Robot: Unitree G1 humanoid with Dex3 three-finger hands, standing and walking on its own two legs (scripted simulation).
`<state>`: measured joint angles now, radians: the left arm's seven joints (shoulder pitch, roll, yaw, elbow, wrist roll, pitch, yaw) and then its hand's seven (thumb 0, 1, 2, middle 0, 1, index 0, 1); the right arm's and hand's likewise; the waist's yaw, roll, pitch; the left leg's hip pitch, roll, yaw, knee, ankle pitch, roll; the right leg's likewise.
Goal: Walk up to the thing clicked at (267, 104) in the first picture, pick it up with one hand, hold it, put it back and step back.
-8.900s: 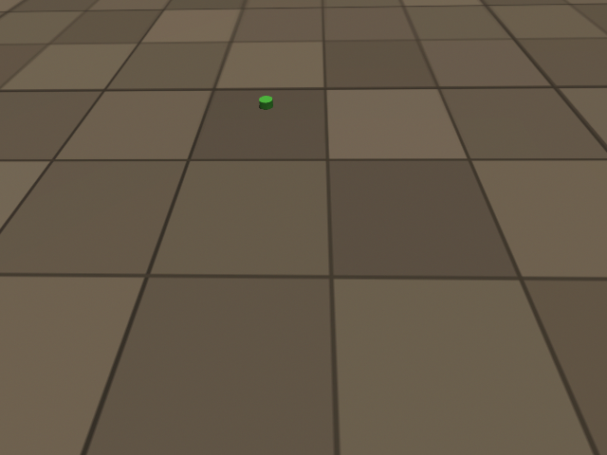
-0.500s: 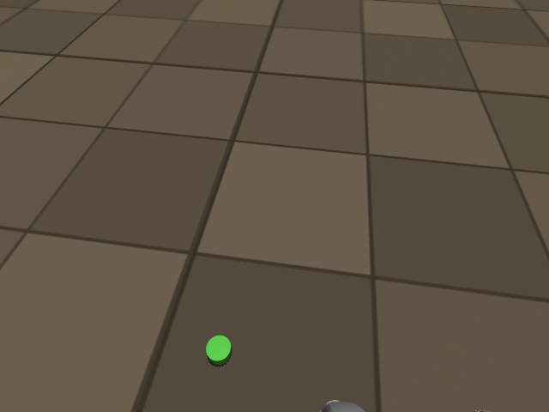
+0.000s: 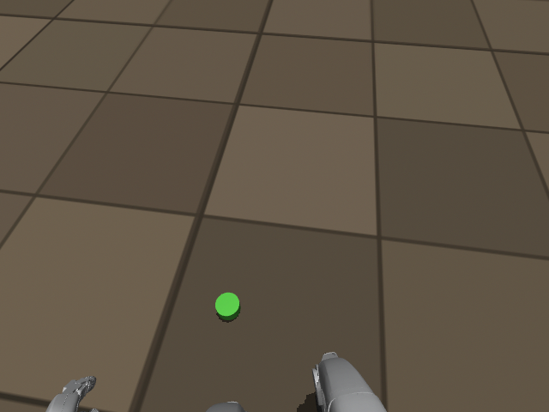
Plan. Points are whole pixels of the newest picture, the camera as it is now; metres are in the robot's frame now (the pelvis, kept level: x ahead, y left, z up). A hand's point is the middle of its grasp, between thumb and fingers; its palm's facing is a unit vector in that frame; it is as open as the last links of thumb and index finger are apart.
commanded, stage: walk up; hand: left
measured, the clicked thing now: (228, 306) +0.51 +0.17 -0.71
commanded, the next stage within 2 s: none
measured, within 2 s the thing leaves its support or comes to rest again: neither
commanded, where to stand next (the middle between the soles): +0.10 -0.03 m, yaw -4 degrees
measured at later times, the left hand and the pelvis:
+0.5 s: hand out of the picture +0.08 +0.23 -0.08, palm faces -0.08 -0.88 -0.47, open 7.4 cm; pelvis +0.04 -0.05 +0.03, yaw -5 degrees
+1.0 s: hand out of the picture +0.12 +0.23 -0.14, palm faces -0.14 -0.90 -0.42, open 7.4 cm; pelvis +0.00 -0.02 +0.00, yaw -6 degrees
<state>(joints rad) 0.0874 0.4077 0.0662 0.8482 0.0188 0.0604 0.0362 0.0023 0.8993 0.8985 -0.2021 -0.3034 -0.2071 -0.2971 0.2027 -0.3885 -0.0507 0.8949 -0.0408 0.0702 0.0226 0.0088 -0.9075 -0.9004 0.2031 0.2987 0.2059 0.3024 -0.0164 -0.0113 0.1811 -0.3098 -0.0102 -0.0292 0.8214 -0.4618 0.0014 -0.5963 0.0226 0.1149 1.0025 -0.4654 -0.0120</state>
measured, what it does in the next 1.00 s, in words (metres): steps on the spot: right foot, then left foot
